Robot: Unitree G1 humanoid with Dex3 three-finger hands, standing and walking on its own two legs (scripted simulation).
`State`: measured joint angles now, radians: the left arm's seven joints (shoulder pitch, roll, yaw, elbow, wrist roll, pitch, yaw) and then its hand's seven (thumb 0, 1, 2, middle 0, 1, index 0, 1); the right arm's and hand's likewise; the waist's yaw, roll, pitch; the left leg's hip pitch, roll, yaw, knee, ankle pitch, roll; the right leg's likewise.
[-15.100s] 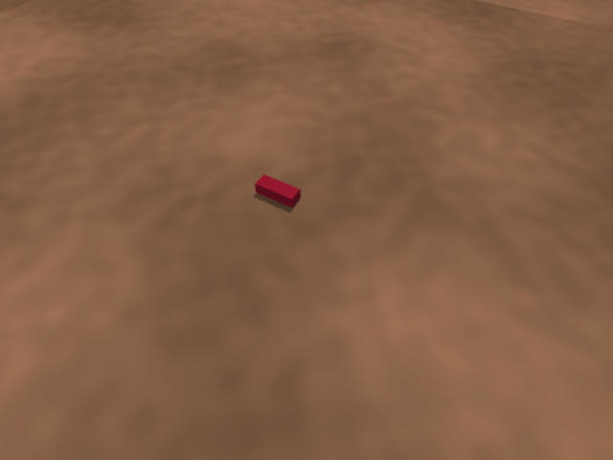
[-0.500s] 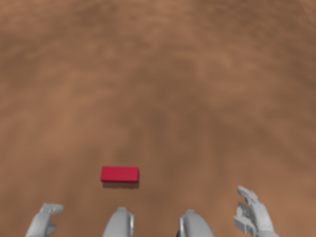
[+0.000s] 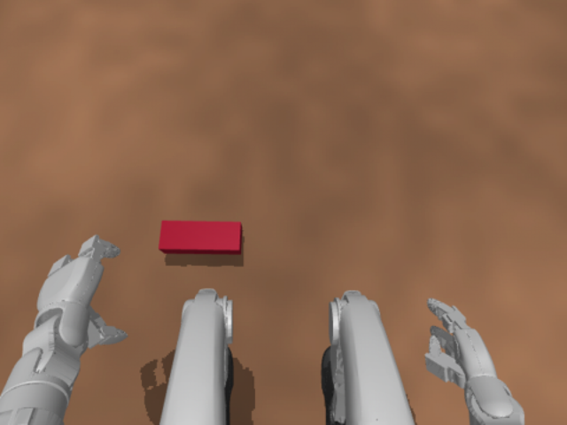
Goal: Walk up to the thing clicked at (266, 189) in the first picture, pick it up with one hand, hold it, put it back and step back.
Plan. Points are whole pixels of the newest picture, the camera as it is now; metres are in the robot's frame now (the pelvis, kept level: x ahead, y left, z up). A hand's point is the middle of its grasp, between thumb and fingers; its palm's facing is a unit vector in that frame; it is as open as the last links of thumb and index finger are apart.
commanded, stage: rise first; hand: left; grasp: from above
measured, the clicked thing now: (202, 237) +0.46 +0.20 -0.48
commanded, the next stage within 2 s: none
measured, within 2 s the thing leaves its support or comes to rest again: neither
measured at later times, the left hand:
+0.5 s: hand (138, 265) +0.36 +0.28 -0.28, palm faces -0.47 -0.15 -0.87, open 14.2 cm
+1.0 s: hand (155, 248) +0.40 +0.27 -0.33, palm faces -0.45 -0.01 -0.89, open 14.2 cm
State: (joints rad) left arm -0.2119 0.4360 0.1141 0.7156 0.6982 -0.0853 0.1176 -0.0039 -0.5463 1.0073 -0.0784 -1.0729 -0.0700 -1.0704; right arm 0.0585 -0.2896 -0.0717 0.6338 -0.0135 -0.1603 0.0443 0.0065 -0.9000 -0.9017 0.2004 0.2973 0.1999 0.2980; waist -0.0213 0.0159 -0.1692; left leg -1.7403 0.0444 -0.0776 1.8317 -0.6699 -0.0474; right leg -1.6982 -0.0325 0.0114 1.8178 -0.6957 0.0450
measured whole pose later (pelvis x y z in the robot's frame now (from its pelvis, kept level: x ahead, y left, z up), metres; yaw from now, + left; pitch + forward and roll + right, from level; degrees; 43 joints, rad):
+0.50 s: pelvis -0.05 +0.01 -0.13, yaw -3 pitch +31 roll -5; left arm -0.66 0.61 0.10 1.16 1.10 -0.25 0.27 0.00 -0.54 1.05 -0.07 -1.02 -0.06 -1.02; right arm 0.15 -0.27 -0.04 0.74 -0.08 -0.05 0.08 0.01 -0.89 -0.90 0.20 0.30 0.20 0.30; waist -0.12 0.00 -0.10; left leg -2.15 0.02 -0.15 2.23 -0.63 -0.05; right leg -2.08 0.00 0.00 2.18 -0.65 0.06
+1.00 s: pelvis -0.03 +0.01 -0.17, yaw -4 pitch +33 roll -7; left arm -0.82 0.65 0.08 1.35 1.29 -0.26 0.42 0.00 -0.53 1.03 -0.08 -0.98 -0.07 -0.97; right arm 0.11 -0.25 -0.01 0.78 -0.14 -0.04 0.12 0.00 -0.91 -0.90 0.20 0.30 0.20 0.30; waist -0.17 0.00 -0.08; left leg -2.28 0.01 -0.16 2.35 -0.65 -0.04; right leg -2.19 0.01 0.01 2.29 -0.68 0.07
